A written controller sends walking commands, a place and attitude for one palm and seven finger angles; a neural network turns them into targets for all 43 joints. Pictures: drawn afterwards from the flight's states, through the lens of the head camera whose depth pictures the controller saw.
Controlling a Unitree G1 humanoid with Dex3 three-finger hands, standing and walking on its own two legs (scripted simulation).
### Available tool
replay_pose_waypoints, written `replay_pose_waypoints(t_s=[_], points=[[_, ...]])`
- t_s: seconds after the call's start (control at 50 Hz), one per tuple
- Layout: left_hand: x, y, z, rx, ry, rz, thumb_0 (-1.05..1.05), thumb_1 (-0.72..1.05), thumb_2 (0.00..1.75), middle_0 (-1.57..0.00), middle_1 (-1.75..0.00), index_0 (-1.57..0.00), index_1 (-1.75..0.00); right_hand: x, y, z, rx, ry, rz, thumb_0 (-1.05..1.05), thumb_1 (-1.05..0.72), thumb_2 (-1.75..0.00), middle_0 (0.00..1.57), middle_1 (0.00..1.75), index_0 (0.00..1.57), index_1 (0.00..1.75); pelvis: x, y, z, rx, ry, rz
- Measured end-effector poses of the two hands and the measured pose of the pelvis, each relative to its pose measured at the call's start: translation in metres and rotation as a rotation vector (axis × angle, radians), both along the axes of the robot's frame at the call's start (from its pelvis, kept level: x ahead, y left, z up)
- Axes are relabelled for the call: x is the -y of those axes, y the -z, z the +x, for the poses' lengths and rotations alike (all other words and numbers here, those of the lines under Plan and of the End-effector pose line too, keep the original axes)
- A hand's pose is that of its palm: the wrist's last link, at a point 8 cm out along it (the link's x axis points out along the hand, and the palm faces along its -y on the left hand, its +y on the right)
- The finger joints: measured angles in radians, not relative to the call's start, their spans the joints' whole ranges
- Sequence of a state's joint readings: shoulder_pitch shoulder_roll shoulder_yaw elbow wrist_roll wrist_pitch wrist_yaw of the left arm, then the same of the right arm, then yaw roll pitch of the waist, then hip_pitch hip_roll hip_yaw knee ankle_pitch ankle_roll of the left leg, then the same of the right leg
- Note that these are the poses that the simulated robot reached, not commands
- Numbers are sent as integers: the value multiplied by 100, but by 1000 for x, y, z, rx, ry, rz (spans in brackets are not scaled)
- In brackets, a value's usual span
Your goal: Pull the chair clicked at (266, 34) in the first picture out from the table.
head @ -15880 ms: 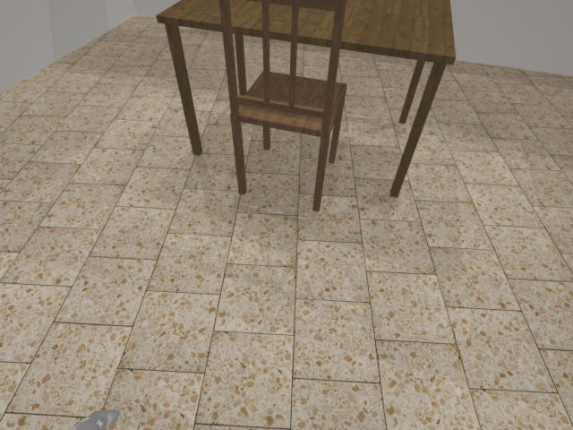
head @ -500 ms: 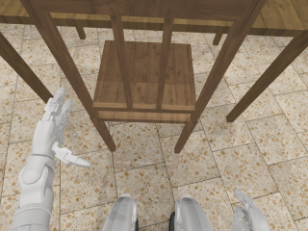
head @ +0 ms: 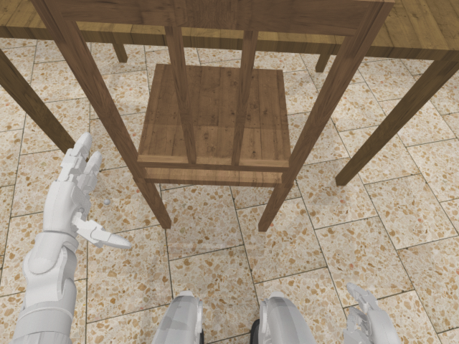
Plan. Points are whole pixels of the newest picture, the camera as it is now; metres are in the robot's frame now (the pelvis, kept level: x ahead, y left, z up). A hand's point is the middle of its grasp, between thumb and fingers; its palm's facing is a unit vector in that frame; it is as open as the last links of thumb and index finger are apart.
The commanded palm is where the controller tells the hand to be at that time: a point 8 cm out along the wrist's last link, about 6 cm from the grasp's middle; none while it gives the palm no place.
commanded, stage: aim the fingers beside a spindle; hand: left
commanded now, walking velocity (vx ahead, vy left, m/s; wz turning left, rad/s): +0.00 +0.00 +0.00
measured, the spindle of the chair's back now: (185, 111) +0.50 +0.10 +0.05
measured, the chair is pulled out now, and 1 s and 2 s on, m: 0.00 0.00 0.00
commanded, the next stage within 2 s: push the fingers through the gap in 1.98 s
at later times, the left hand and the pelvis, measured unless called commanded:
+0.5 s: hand (109, 202) +0.33 +0.21 +0.03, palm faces -0.04 -1.00 -0.05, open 16.9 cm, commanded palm +0.32 +0.26 +0.02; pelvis +0.00 +0.00 +0.00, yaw +0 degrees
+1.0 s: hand (104, 204) +0.34 +0.22 +0.00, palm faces -0.01 -1.00 -0.04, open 16.9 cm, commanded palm +0.32 +0.27 +0.02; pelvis +0.00 +0.00 +0.00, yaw +0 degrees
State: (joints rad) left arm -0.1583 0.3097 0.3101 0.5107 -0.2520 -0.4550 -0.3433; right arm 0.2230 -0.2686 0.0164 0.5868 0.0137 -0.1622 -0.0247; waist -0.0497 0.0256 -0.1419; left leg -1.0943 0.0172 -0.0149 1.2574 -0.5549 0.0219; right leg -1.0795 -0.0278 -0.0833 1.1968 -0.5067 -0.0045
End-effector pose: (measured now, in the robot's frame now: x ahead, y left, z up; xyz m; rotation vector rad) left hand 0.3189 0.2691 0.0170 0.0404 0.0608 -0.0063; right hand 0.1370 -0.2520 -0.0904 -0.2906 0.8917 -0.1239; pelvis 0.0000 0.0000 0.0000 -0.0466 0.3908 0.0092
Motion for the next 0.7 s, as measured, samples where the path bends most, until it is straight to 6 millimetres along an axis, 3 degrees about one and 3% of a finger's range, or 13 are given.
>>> replay_pose_waypoints(t_s=[0.08, 0.22, 0.36, 0.52, 0.7], points=[[3, 5, 4, -9, 17, 7, -1, -50, 30, -6, -8, -6, -8, 1, 2, -1, 2, 4, -8, 1, -90, -90, 20, 30, 21, 30, 0, 2, -2, -3, 2, -3], [4, -15, 9, 57, 18, 19, -1, -50, 30, -6, -8, -6, -9, -2, 0, -6, -12, 11, 6, 1, -90, -90, 20, 30, 21, 30, -1, -1, -1, 1, 6, -1], [-9, 3, 2, -36, -15, 8, -1, -50, 30, -6, -8, -6, -8, -2, 0, -7, -14, 12, 12, 1, -90, -90, 20, 30, 21, 30, -1, 0, 0, -4, 6, -1], [10, -13, -3, 66, 39, 9, -1, -50, 30, -6, -8, -6, -8, -3, -1, -5, -7, 0, -1, 1, -90, -90, 20, 30, 21, 30, -4, -2, 0, 4, 0, -5], [-4, 6, 8, -18, -10, 13, -1, -50, 30, -6, -8, -6, -8, -3, 1, -3, -3, 5, 2, 1, -90, -90, 20, 30, 21, 30, -2, 3, -2, -5, 6, -4]])
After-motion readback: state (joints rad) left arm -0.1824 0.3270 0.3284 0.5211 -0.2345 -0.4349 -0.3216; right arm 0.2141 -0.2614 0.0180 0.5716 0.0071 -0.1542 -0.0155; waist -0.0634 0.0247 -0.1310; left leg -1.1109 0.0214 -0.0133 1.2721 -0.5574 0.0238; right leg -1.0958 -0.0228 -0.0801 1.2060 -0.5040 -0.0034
